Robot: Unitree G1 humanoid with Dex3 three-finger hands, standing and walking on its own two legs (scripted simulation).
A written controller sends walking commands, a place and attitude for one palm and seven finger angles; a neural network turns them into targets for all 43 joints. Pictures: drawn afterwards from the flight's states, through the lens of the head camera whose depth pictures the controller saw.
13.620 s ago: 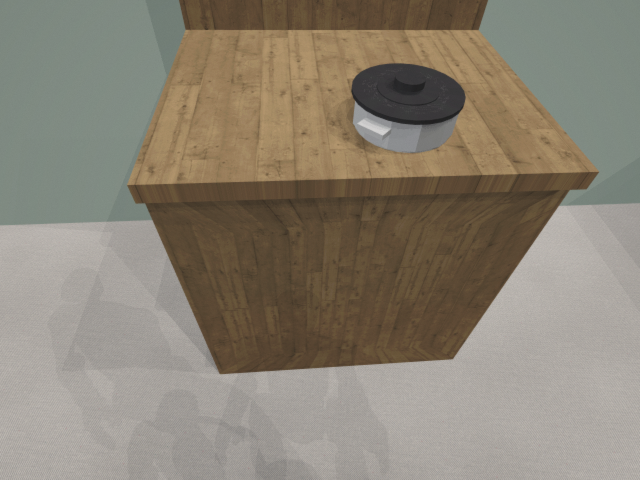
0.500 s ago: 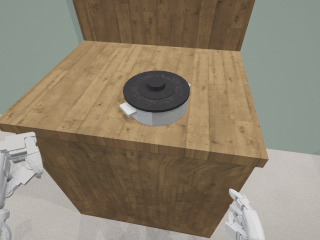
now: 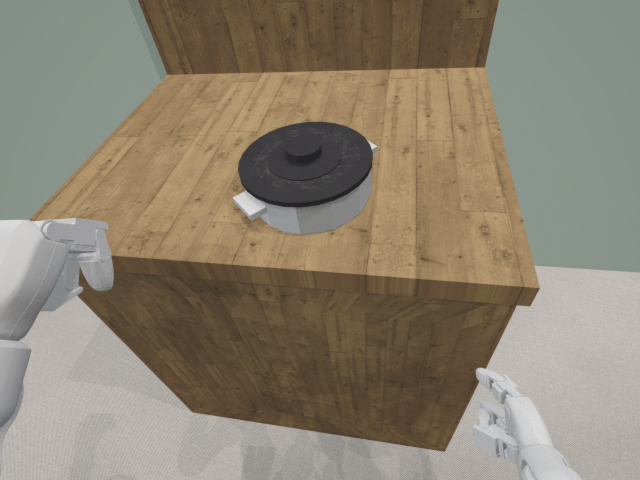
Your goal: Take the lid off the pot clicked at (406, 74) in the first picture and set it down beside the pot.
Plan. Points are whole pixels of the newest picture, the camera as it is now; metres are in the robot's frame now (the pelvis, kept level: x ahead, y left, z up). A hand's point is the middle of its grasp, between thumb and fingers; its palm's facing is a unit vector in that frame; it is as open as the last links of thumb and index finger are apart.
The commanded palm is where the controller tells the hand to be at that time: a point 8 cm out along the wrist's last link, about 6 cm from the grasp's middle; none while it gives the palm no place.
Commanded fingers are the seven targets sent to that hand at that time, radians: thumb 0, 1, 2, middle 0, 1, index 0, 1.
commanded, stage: reach forward and open the fingers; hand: left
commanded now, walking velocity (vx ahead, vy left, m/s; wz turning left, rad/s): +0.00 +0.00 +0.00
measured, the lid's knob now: (303, 148) +0.52 +0.10 +0.16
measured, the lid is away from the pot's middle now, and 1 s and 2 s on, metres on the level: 0.00 0.00 0.00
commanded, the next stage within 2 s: move the open hand above the knob in 0.96 s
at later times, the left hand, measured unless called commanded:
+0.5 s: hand (103, 260) +0.25 +0.24 +0.22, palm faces +0.00 +0.07 -1.00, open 7.2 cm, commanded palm +0.22 +0.24 +0.27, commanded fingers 0.00 -0.41 1.74 -0.94 -0.08 -0.94 -0.08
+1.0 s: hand (134, 225) +0.28 +0.21 +0.23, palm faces +0.01 +0.04 -1.00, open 9.9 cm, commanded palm +0.24 +0.21 +0.29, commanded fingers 0.00 -0.40 1.74 -0.89 -0.08 -0.89 -0.08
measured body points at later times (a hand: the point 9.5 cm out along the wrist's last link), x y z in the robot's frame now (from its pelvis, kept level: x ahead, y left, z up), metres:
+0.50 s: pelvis -0.02 -0.02 +0.01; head -0.02 -0.08 +0.45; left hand +0.24 +0.23 +0.27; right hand +0.20 -0.23 -0.09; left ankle -0.06 +0.11 -0.73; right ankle +0.06 -0.15 -0.73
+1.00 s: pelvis -0.04 -0.03 +0.00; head -0.04 -0.10 +0.45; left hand +0.27 +0.21 +0.29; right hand +0.18 -0.25 -0.09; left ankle -0.06 +0.11 -0.73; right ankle +0.06 -0.15 -0.73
